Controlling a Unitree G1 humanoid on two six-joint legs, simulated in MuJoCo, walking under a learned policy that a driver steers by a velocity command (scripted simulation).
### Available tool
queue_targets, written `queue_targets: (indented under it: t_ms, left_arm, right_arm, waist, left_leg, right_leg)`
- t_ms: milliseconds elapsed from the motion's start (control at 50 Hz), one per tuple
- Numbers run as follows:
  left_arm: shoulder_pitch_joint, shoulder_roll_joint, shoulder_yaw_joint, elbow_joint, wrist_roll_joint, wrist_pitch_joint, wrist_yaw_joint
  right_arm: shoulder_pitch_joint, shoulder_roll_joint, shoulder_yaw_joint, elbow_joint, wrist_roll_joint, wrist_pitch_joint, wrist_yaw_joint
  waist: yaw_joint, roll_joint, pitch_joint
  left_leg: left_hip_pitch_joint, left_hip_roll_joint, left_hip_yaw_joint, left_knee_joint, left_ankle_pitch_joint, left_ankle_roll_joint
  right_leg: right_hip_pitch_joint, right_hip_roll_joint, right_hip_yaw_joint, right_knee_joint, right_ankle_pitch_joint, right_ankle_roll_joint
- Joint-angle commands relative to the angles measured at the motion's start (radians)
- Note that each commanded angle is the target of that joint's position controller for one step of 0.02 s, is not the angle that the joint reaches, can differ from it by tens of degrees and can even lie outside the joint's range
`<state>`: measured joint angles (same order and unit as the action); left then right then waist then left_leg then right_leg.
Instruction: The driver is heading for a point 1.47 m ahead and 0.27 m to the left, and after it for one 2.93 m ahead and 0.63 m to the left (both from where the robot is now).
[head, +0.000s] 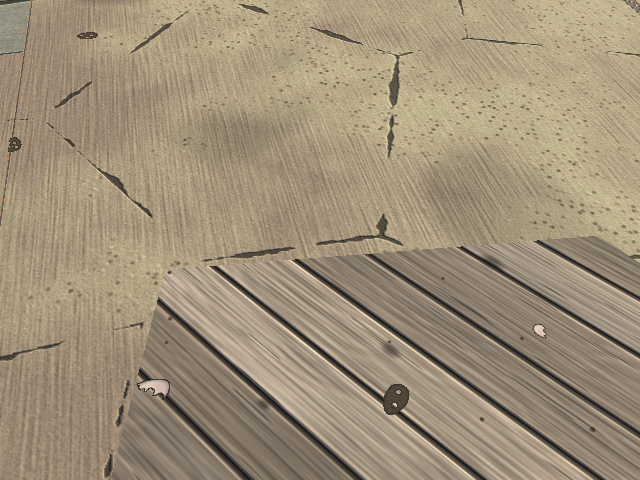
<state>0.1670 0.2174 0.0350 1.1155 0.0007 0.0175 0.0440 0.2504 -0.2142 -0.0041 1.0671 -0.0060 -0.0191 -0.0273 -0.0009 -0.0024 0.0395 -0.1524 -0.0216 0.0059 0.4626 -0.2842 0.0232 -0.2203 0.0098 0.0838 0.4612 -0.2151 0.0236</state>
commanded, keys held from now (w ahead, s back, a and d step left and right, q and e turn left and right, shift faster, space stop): no key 0.66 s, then w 0.28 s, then w+q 0.06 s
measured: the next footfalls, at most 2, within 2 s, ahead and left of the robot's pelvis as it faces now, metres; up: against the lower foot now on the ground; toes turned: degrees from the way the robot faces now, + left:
right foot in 0.98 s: +0.12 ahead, -0.15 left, +0.00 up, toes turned -2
left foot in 1.46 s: +0.46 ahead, +0.10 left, +0.00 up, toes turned +17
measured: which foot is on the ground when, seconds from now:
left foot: down 0.00-0.98, up 1.00-1.00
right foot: down 0.00-0.72, up 0.74-0.96, down 0.98-1.00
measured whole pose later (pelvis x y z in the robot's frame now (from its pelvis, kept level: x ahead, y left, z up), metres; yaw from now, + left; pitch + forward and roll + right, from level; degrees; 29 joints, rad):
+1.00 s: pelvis +0.08 -0.04 -0.01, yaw +1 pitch +1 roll +0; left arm 0.22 0.23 0.06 1.08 -0.03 -0.10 0.01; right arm 0.43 -0.26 -0.05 1.05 0.03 -0.04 -0.02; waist -0.01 0.04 -0.01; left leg -0.16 0.02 -0.04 0.63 -0.44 0.03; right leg -0.29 -0.01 -0.06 0.56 -0.28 -0.04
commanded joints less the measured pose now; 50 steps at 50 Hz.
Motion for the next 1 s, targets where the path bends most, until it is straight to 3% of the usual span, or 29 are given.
queue_targets:
  t_ms: [20, 660, 680, 700, 720, 740, 760, 780, 820, 860, 900, 940, 960, 980, 1000]
  left_arm:
    - [0.014, 0.102, 0.012, -0.018, 0.000, -0.007, 0.004]
    - [0.092, 0.077, -0.002, 0.010, -0.004, -0.009, 0.013]
    - [0.110, 0.062, -0.006, 0.018, -0.003, -0.008, 0.013]
    - [0.110, 0.058, -0.006, 0.019, -0.006, -0.008, 0.014]
    - [0.100, 0.062, -0.004, 0.011, -0.010, -0.011, 0.014]
    - [0.070, 0.064, -0.003, -0.008, -0.010, -0.021, 0.012]
    - [0.036, 0.060, -0.006, -0.033, -0.011, -0.038, 0.005]
    - [0.005, 0.060, -0.006, -0.053, -0.016, -0.056, -0.004]
    - [-0.013, 0.070, 0.002, -0.072, -0.027, -0.084, -0.021]
    - [-0.015, 0.072, 0.006, -0.083, -0.035, -0.108, -0.034]
    - [0.016, 0.057, 0.009, -0.071, -0.036, -0.119, -0.043]
    - [0.169, 0.061, 0.025, -0.006, -0.034, -0.113, -0.045]
    - [0.256, 0.080, 0.037, 0.016, -0.034, -0.108, -0.040]
    - [0.387, 0.158, 0.059, 0.028, -0.027, -0.110, -0.028]
    - [0.498, 0.269, 0.076, 0.034, -0.012, -0.121, -0.036]
  right_arm:
    - [0.048, -0.101, -0.016, -0.020, 0.000, -0.007, -0.003]
    - [0.135, -0.067, -0.013, -0.005, 0.004, -0.006, -0.002]
    - [0.152, -0.059, -0.012, 0.004, 0.004, -0.005, -0.003]
    - [0.159, -0.075, -0.018, 0.007, 0.009, -0.002, -0.007]
    - [0.160, -0.115, -0.031, 0.001, 0.017, 0.000, -0.012]
    - [0.184, -0.147, -0.042, -0.002, 0.024, 0.000, -0.015]
    - [0.198, -0.183, -0.056, -0.007, 0.028, -0.006, -0.016]
    - [0.197, -0.197, -0.065, -0.014, 0.025, -0.015, -0.017]
    - [0.188, -0.168, -0.065, -0.028, 0.016, -0.037, -0.012]
    - [0.159, -0.155, -0.065, -0.051, 0.033, -0.044, -0.007]
    - [0.137, -0.175, -0.070, -0.061, 0.041, -0.038, -0.002]
    - [0.132, -0.177, -0.069, -0.070, 0.044, -0.030, 0.002]
    - [0.113, -0.159, -0.060, -0.081, 0.042, -0.035, 0.004]
    - [0.067, -0.088, -0.039, -0.108, 0.032, -0.043, 0.014]
    - [0.083, -0.011, -0.024, -0.145, 0.037, -0.065, 0.011]
  waist:
    - [0.000, 0.006, 0.000]
    - [-0.001, 0.007, 0.014]
    - [-0.001, 0.014, -0.010]
    - [-0.007, 0.032, 0.006]
    - [-0.015, 0.075, 0.032]
    - [-0.033, 0.124, 0.067]
    - [-0.047, 0.172, 0.104]
    - [-0.053, 0.176, 0.146]
    - [-0.044, 0.132, 0.166]
    - [-0.028, 0.099, 0.134]
    - [-0.002, 0.109, 0.089]
    - [0.058, 0.090, 0.039]
    - [0.104, 0.058, 0.020]
    - [0.163, -0.132, -0.020]
    - [0.161, -0.331, -0.093]
  left_leg:
    - [-0.077, 0.049, -0.046, -0.110, 0.089, 0.011]
    - [-0.070, 0.046, -0.049, -0.112, 0.136, 0.021]
    - [-0.061, 0.041, -0.048, -0.127, 0.031, 0.024]
    - [-0.069, 0.043, -0.065, -0.149, -0.143, 0.038]
    - [-0.081, 0.073, -0.121, -0.182, -0.331, 0.073]
    - [-0.077, 0.153, -0.233, -0.244, -0.493, 0.123]
    - [-0.079, 0.263, -0.372, -0.311, -0.574, 0.183]
    - [-0.093, 0.341, -0.468, -0.353, -0.558, 0.231]
    - [-0.001, 0.380, -0.495, -0.354, -0.416, 0.249]
    - [0.045, 0.326, -0.376, -0.328, -0.275, 0.196]
    - [-0.038, 0.244, -0.236, -0.281, -0.187, 0.160]
    - [-0.197, 0.183, -0.164, -0.181, -0.167, 0.144]
    - [-0.280, 0.149, -0.141, -0.078, -0.085, 0.122]
    - [-0.402, 0.052, -0.030, 0.270, -0.048, 0.058]
    - [-0.604, -0.063, -0.030, 0.583, -0.270, 0.032]
  right_leg:
    - [0.042, -0.021, 0.008, -0.054, 0.128, -0.032]
    - [0.027, -0.023, -0.003, -0.050, 0.137, -0.021]
    - [0.037, -0.010, -0.020, -0.045, 0.060, -0.021]
    - [0.010, 0.018, -0.051, -0.009, -0.057, -0.023]
    - [-0.048, 0.052, -0.092, 0.063, -0.195, -0.028]
    - [-0.142, 0.057, -0.113, 0.152, -0.253, -0.033]
    - [-0.218, 0.027, -0.116, 0.259, -0.237, -0.042]
    - [-0.279, -0.020, -0.092, 0.350, -0.221, -0.054]
    - [-0.425, -0.082, -0.050, 0.462, -0.284, -0.074]
    - [-0.390, -0.100, -0.061, 0.324, -0.252, -0.086]
    - [-0.179, -0.049, -0.137, 0.152, -0.157, -0.076]
    - [0.115, 0.032, -0.206, 0.053, -0.002, -0.051]
    - [0.242, 0.019, -0.169, 0.020, -0.013, -0.058]
    - [0.363, -0.187, 0.114, -0.123, -0.146, -0.115]
    - [0.468, -0.418, 0.566, -0.282, -0.289, -0.261]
